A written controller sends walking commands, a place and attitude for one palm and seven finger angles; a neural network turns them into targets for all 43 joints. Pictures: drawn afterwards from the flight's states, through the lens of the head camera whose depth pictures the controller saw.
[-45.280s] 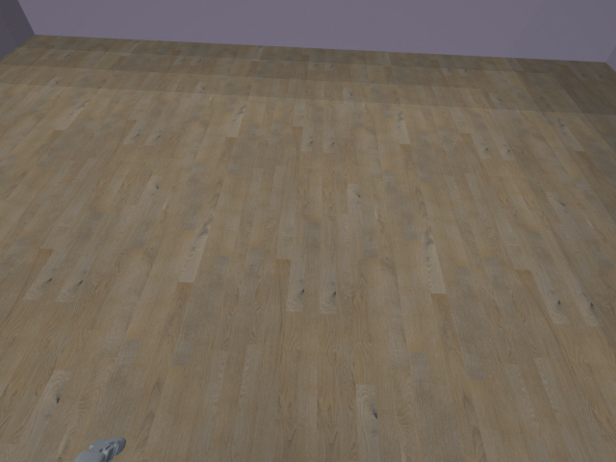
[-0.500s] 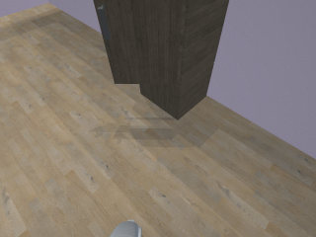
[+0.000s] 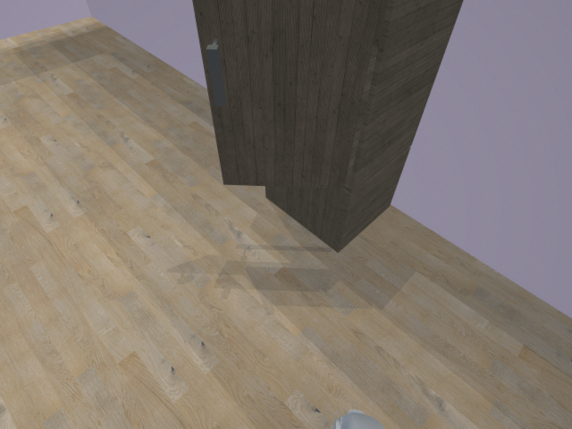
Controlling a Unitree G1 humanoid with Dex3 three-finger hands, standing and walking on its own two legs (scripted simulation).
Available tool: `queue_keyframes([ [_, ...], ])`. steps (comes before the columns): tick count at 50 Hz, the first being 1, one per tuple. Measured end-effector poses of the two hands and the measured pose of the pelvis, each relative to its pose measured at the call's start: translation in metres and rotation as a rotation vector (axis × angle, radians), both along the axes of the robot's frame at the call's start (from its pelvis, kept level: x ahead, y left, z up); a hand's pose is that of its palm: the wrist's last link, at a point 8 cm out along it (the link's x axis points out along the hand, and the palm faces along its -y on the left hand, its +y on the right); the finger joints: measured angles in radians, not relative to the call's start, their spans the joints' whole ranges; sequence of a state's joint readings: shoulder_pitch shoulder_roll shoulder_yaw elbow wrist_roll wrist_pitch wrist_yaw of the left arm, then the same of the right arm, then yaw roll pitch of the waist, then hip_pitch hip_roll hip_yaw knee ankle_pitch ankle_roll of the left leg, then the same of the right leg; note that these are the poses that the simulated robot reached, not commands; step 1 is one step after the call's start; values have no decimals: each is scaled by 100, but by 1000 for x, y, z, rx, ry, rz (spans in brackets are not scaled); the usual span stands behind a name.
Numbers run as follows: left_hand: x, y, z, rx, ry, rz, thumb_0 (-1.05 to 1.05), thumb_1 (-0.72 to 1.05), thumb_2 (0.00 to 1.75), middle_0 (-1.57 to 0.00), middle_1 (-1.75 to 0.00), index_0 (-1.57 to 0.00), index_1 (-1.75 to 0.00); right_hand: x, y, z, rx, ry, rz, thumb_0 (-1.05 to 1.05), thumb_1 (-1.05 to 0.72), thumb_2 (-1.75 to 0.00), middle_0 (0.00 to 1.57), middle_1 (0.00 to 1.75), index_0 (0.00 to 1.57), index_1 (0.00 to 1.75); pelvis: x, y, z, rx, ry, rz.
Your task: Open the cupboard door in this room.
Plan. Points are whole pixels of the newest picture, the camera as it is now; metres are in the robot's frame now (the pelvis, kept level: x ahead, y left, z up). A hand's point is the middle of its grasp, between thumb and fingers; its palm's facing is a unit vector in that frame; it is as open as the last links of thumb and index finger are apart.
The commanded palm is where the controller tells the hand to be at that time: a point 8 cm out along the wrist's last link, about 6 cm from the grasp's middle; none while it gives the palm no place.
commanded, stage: take the last steps up to it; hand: left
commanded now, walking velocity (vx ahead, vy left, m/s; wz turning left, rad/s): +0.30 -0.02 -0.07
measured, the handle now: (218, 73) +0.90 +0.23 +0.05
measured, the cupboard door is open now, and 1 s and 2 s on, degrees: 43 43 43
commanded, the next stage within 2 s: come to a stop and stand still in 0.64 s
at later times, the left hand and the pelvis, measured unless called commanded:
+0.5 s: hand (199, 408) +0.19 +0.16 -0.18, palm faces +0.05 -0.98 -0.20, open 7.2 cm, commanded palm none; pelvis +0.18 -0.03 +0.00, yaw +0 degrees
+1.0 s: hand (214, 306) +0.37 +0.17 -0.18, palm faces -0.02 -0.97 -0.22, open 7.3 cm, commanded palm none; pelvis +0.32 -0.02 -0.01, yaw -2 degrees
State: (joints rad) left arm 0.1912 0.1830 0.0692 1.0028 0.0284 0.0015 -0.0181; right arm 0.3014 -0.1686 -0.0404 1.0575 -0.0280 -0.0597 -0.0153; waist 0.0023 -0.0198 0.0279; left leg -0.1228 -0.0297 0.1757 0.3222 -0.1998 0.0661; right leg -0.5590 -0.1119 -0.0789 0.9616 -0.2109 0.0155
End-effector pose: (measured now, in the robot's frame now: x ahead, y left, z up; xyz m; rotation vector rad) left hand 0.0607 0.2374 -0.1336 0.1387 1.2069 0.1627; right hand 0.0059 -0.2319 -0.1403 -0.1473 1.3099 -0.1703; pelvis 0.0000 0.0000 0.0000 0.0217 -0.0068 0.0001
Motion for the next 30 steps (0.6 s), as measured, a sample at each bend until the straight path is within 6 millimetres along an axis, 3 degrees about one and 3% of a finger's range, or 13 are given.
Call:
queue_keyframes([
  [9,127,-36,3,9,-81,-135,1,91,90,-20,-30,-20,-30,-22,5,-15,75,203,-122,0,-91,-90,20,30,20,29,69,-21,-8,13,12,-37],
  [11,147,-46,-2,10,-101,-145,1,91,90,-20,-30,-20,-30,-19,2,-21,90,244,-139,0,-91,-90,20,30,20,29,85,-29,-15,4,10,-40],
  [13,155,-54,-4,2,-105,-132,1,91,90,-20,-30,-20,-30,-7,-4,-20,97,270,-138,0,-91,-90,20,30,20,29,98,-35,-15,-7,1,-30],
  [16,149,-59,-5,-9,-61,-81,0,91,90,-20,-30,-20,-30,32,-15,-15,80,250,-115,1,-91,-90,20,30,20,29,116,-38,-9,-16,-1,-23],
  [21,135,-39,-4,23,34,-5,-2,96,89,-20,-30,-21,-30,125,-28,-7,42,113,-54,1,-91,-90,20,30,20,29,149,-37,-1,-25,9,-7],
  [27,113,-26,-20,-27,200,53,-1,94,90,-20,-30,-20,-30,243,-24,2,-13,-57,32,1,-92,-90,20,29,20,29,197,-18,-6,-39,2,-6],
  [30,112,-18,-35,-58,275,71,0,93,90,-20,-30,-20,-30,291,-15,-1,-45,-140,60,1,-92,-90,20,29,20,29,223,-3,-18,-43,-4,-15],
])
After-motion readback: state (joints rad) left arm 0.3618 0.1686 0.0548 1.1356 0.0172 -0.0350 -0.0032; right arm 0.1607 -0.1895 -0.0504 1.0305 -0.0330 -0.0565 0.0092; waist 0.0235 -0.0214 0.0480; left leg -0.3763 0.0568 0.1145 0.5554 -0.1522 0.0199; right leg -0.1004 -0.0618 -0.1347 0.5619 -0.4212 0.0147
